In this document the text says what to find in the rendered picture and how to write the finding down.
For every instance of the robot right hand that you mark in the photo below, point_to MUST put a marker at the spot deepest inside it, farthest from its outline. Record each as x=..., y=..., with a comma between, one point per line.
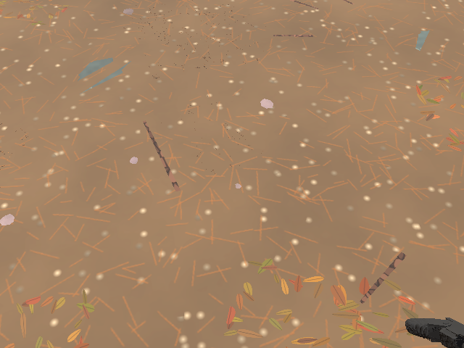
x=449, y=332

